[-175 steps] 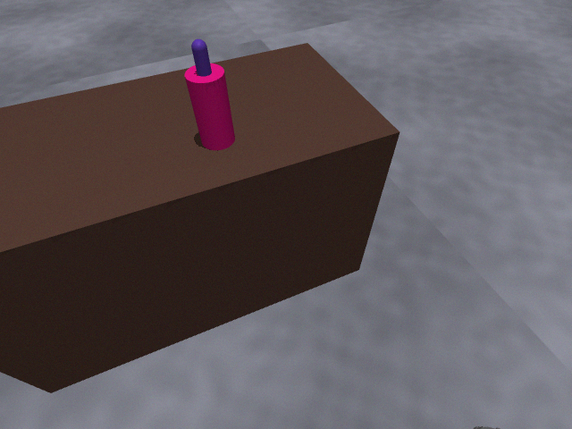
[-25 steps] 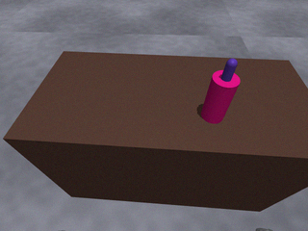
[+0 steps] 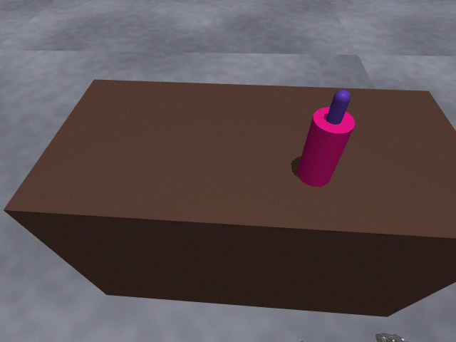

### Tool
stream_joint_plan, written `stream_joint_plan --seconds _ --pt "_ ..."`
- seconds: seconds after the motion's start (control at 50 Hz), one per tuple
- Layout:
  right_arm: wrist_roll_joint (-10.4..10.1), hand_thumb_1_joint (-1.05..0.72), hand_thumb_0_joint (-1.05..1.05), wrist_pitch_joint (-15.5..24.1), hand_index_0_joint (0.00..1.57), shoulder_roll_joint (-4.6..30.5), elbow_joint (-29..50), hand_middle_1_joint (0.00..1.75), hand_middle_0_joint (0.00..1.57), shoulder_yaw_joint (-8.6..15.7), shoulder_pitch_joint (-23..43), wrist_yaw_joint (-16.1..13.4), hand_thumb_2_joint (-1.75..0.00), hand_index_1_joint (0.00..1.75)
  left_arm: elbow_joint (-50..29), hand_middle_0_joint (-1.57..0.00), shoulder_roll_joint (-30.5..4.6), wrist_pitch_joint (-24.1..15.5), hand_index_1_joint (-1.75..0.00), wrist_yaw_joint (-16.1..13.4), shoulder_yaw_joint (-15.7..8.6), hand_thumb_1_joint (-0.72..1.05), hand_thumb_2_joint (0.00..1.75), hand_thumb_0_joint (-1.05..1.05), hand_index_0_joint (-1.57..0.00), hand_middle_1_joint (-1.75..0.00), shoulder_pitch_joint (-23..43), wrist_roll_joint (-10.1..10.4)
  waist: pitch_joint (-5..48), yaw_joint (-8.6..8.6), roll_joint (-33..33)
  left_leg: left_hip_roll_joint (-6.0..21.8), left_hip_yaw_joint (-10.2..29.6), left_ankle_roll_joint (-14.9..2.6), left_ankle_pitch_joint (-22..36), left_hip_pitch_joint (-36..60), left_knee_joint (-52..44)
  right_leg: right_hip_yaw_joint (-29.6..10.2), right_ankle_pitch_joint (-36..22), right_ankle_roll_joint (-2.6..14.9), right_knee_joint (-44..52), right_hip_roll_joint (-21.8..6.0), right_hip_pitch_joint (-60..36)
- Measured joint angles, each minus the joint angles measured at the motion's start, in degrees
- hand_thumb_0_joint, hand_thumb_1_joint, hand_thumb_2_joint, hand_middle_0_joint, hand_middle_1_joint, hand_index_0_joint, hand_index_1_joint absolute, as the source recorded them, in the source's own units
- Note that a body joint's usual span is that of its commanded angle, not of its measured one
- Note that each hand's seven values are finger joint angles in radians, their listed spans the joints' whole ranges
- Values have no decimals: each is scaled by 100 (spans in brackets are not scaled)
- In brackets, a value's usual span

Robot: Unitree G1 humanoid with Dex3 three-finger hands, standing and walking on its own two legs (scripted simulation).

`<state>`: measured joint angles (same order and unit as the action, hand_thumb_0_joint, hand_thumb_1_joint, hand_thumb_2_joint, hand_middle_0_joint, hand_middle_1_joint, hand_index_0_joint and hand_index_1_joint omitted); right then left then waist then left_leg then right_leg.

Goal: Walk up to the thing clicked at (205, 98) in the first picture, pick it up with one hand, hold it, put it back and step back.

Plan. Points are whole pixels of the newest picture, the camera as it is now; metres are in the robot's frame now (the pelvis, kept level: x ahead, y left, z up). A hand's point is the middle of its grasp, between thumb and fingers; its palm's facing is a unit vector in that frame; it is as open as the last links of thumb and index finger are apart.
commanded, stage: stand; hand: right
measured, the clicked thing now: (326, 138) +0.50 -0.20 +0.04
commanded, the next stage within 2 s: none
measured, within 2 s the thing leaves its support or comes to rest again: neither
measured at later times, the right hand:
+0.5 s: hand out of the picture +0.08 -0.26 -0.16, palm faces -0.03 +0.94 -0.34, open 7.4 cm
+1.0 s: hand out of the picture +0.09 -0.27 -0.16, palm faces -0.03 +0.94 -0.35, open 7.4 cm
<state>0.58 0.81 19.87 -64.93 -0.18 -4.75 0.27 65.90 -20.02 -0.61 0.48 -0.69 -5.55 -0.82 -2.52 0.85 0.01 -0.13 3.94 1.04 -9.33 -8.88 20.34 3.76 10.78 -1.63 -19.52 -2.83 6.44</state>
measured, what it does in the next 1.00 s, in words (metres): stands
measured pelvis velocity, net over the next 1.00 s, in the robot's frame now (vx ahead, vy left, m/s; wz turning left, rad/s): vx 0.01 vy -0.01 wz -0.01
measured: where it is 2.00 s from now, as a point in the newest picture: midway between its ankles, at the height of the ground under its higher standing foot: outside the picture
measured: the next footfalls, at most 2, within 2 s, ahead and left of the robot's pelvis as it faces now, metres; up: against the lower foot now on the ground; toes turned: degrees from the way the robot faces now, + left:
none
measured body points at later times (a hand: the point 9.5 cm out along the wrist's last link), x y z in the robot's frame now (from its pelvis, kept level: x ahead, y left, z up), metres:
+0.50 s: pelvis +0.01 -0.01 +0.00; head +0.02 -0.01 +0.45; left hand +0.08 +0.30 -0.13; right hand +0.08 -0.31 -0.13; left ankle +0.02 +0.13 -0.75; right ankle +0.00 -0.13 -0.75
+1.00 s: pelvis +0.01 -0.01 +0.00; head +0.02 -0.01 +0.45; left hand +0.09 +0.29 -0.13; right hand +0.09 -0.31 -0.13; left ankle +0.02 +0.13 -0.75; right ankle +0.00 -0.13 -0.75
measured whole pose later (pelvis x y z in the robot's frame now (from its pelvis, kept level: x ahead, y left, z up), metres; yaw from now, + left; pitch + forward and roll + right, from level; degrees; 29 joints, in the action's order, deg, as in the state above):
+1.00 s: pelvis +0.01 -0.01 +0.00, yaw -1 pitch -2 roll +0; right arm 0.5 0.4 20.5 -64.5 -0.7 -5.9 0.0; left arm 65.0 -20.0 -0.5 0.3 -0.4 -6.0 -0.6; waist -2.5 0.6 0.4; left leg 1.1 3.4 2.0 -9.9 -6.8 19.0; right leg 3.3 11.5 -0.7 -19.0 -1.7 5.1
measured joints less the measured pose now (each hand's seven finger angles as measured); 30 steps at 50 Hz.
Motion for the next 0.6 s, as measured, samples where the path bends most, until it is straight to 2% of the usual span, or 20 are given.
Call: stream_joint_plan --seconds 0.6 --pt "-17 -91 1 -45 20 63 -34 30 20 -32 -156 -8 -90 30 -53 -21 -7 -7 -30 -19 52 90 90 1 -20 -30 -69 25 -28 -50 37 90 -27 73 -63 117 -92 -25 81 71 26 84 -66"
